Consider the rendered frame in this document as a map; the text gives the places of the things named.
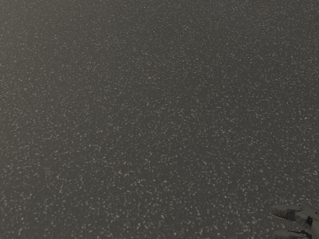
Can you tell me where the right robot hand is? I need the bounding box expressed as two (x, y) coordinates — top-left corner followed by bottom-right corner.
(271, 204), (319, 239)

